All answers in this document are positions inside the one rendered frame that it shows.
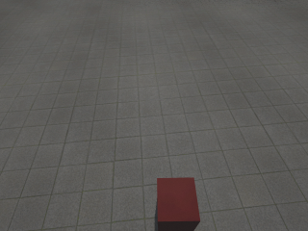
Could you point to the carton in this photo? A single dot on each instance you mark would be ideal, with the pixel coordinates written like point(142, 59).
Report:
point(177, 206)

